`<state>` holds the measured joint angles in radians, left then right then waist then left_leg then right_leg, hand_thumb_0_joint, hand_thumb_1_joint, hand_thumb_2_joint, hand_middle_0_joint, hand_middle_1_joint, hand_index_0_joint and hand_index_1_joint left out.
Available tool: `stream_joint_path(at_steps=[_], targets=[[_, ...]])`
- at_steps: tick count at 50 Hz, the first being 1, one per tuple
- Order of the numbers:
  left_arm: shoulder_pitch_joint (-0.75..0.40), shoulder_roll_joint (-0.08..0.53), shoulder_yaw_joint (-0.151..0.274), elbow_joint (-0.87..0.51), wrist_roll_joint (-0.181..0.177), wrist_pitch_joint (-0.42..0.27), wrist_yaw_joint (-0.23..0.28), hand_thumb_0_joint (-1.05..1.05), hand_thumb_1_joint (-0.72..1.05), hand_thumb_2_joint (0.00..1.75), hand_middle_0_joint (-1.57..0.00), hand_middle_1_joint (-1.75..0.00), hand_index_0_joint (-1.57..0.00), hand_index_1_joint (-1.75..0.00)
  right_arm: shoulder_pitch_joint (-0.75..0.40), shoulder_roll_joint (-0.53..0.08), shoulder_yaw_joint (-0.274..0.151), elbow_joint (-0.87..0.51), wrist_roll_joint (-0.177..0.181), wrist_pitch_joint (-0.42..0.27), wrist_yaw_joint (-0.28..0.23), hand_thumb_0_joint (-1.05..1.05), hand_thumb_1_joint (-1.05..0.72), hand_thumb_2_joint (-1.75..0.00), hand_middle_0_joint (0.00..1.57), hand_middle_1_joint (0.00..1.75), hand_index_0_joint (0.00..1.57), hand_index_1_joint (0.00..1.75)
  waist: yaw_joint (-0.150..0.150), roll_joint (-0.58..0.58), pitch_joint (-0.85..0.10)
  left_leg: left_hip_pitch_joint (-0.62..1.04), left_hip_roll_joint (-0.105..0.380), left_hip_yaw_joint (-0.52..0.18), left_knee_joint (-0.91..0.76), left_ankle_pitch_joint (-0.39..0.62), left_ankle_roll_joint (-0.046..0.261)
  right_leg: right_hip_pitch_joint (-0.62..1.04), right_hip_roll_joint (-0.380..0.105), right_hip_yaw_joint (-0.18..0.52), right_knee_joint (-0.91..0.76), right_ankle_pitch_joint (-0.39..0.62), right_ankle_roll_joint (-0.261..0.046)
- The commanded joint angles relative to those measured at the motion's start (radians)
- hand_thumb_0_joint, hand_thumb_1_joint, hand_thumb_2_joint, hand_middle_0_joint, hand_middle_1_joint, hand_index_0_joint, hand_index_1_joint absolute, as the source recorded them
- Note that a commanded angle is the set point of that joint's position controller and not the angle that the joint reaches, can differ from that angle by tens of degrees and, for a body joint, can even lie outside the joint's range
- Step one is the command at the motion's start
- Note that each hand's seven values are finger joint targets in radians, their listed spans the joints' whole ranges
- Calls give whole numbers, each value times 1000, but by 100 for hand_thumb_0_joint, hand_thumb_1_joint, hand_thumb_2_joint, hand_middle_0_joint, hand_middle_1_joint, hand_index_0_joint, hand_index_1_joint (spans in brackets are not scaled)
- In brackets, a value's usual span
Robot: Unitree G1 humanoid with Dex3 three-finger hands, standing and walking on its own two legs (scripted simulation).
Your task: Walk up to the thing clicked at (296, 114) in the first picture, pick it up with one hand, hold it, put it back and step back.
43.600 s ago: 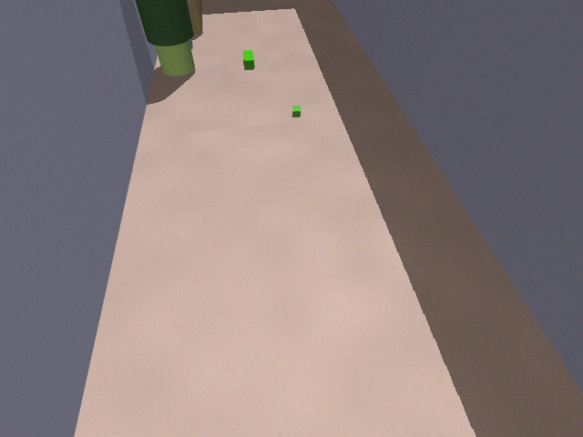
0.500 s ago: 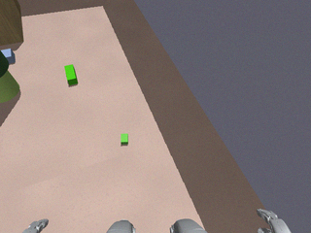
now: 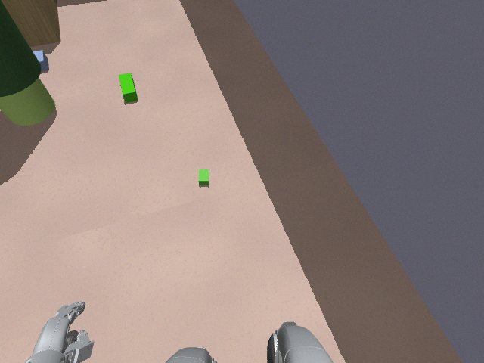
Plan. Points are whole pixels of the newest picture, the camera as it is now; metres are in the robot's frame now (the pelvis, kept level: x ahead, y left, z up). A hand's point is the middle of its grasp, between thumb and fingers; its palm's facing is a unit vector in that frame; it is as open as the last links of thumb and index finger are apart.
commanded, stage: step back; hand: left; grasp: from above
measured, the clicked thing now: (204, 177) +0.89 +0.18 -0.73
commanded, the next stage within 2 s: stand in 1.50 s
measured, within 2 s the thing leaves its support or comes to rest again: neither
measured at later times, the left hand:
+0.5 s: hand out of the picture -0.11 +0.23 -0.12, palm faces -0.03 -0.91 -0.41, open 7.4 cm
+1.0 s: hand out of the picture -0.08 +0.23 -0.13, palm faces +0.01 -0.93 -0.37, open 7.4 cm
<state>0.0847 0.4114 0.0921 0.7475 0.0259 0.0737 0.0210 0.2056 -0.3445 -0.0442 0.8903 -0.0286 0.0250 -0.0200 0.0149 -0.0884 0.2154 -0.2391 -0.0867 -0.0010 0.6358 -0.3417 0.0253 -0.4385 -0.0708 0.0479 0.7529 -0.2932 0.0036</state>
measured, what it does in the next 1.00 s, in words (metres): walks backwards: right foot, then left foot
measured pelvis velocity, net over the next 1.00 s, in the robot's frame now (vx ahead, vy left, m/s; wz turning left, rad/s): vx -0.16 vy -0.04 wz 0.01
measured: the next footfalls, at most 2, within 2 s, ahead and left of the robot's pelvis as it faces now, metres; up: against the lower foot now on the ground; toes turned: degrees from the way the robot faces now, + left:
right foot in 0.36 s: -0.14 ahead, -0.16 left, +0.00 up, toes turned -3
left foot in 0.70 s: -0.09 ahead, +0.10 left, +0.00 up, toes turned +2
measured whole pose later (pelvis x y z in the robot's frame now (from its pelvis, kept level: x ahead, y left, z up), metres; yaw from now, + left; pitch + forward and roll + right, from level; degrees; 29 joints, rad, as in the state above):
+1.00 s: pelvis -0.16 -0.04 +0.02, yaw +0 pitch -3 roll +0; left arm 0.20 0.40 0.08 0.96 0.02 -0.01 -0.02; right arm 0.25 -0.36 -0.05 0.95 -0.03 -0.03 0.02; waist -0.01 -0.03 0.07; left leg -0.19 -0.01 -0.02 0.54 -0.31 0.01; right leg -0.34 -0.04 -0.01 0.66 -0.35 -0.01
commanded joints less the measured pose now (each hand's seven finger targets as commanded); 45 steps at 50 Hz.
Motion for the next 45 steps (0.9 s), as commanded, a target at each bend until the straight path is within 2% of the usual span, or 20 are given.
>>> stream_joint_path(at_steps=[1,4,12,15,17,18,19,20,21,24,25,30,33,35,36,37,38,39,42,45], targets=[[3,187,48,-74,-5,-5,20,0,90,90,-20,-30,-20,-30,-33,-421,-105,-123,-12,-39,-21,0,-90,-90,20,30,20,30,-39,297,-219,-144,543,-592,-323,420,294,21,114,157,459,-357,-20],[94,167,53,-25,-18,-1,4,0,90,90,-20,-30,-20,-30,-121,-287,-67,-134,-19,-40,-28,0,-90,-90,20,30,20,30,42,186,-207,-11,329,-230,-214,557,181,-63,166,189,557,-205,-25],[100,149,34,-4,-2,-36,-8,0,90,90,-20,-30,-20,-30,-40,-285,-75,-126,-9,-24,-15,0,-90,-90,20,30,20,30,-48,292,-286,181,330,-217,-203,252,216,-6,96,56,125,-217,38],[166,159,40,66,-3,-49,-19,0,90,90,-20,-30,-20,-30,-57,-330,-86,-120,-19,-3,-5,0,-90,-90,20,30,20,30,-39,348,-308,58,311,-203,-224,3,180,182,86,-37,-122,-215,3],[282,147,44,145,3,-58,-22,0,90,90,-20,-30,-20,-30,-98,-319,-82,-121,-8,12,-1,0,-90,-90,20,30,20,30,23,284,-303,-68,266,-146,-129,-50,132,329,93,-64,-371,-72,-41],[279,191,60,157,19,-63,-21,0,90,90,-20,-30,-20,-30,-86,-268,-68,-128,-4,13,1,0,-90,-90,20,30,20,30,22,141,-258,-217,186,-89,2,-155,73,359,53,61,-379,-133,-72],[263,262,78,134,34,-65,-17,0,90,90,-20,-30,-20,-30,-91,-187,-44,-151,3,6,-2,0,-90,-90,20,30,20,30,37,-97,-195,-435,32,-48,205,-237,4,325,-142,391,-467,-352,-129],[150,366,91,71,36,-60,-13,0,90,90,-20,-30,-20,-30,-157,-221,-63,-163,0,1,-18,0,-90,-90,20,30,20,30,77,-158,-138,-325,42,-153,307,-255,-40,0,-340,579,-565,-537,-261],[64,366,87,50,30,-59,-13,0,90,90,-20,-30,-20,-30,-147,-287,-85,-135,1,0,-16,0,-90,-90,20,30,20,30,40,-145,-40,-236,78,-162,406,-221,-48,-184,-359,587,-606,-614,-273],[6,195,51,56,19,-84,-6,0,90,90,-20,-30,-20,-30,-22,-222,-53,-52,12,-10,-2,0,-90,-90,20,30,20,30,-39,-21,-70,-274,4,-154,415,-28,-32,73,-99,159,-432,-83,-113],[51,195,54,69,20,-90,-7,0,90,90,-20,-30,-20,-30,-12,-202,-46,-50,10,-16,-2,0,-90,-90,20,30,20,30,-18,-49,-115,-282,7,-143,386,-26,-29,152,-81,142,-412,-11,-102],[153,228,69,83,24,-103,-15,0,90,90,-20,-30,-20,-30,-59,-234,-51,-46,-3,-39,13,0,-90,-90,20,30,20,30,68,-124,-130,-321,71,-77,136,-125,-56,340,-162,240,-452,-333,-178],[134,250,63,76,15,-94,-22,0,90,90,-20,-30,-20,-30,-33,-236,-59,-22,-10,-58,23,0,-90,-90,20,30,20,30,42,-97,-133,-127,94,-24,-76,-158,-33,222,-213,233,-419,-270,-205],[130,198,33,74,9,-85,-26,0,90,90,-20,-30,-20,-30,41,-213,-66,15,-13,-73,21,0,-90,-90,20,30,20,30,-5,-20,-182,92,45,-3,-294,24,-5,167,-133,105,-254,-53,-144],[144,143,17,75,6,-86,-25,0,90,90,-20,-30,-20,-30,94,-234,-80,29,-18,-82,17,0,-90,-90,20,30,20,30,-20,86,-247,235,118,-131,-302,51,11,86,-84,40,-100,23,-100],[117,81,3,57,-9,-91,-28,0,90,90,-20,-30,-20,-30,118,-313,-97,29,-23,-88,13,0,-90,-90,20,30,20,30,-33,295,-255,294,330,-486,-382,-52,96,-112,63,-77,105,-121,-40],[50,177,33,64,-3,-89,-20,0,90,90,-20,-30,-20,-30,113,-393,-109,22,-16,-83,16,0,-90,-90,20,30,20,30,-54,223,-174,155,437,-624,-401,-244,225,-150,40,-25,164,-288,-39],[37,217,38,68,0,-93,-22,0,90,90,-20,-30,-20,-30,93,-381,-113,18,-7,-83,18,0,-90,-90,20,30,20,30,-53,191,-110,62,460,-614,-423,-297,269,-117,4,20,210,-276,-45],[103,175,32,99,-4,-103,-34,0,90,90,-20,-30,-20,-30,41,-277,-82,-5,-11,-88,17,0,-90,-90,20,30,20,30,-12,176,-83,106,328,-377,-375,-87,181,-130,4,12,133,-178,-43],[98,150,29,122,-6,-106,-40,0,90,90,-20,-30,-20,-30,48,-277,-81,-1,-6,-88,22,0,-90,-90,20,30,20,30,-31,230,-123,38,294,-284,-351,50,162,1,27,-57,34,-122,-19]])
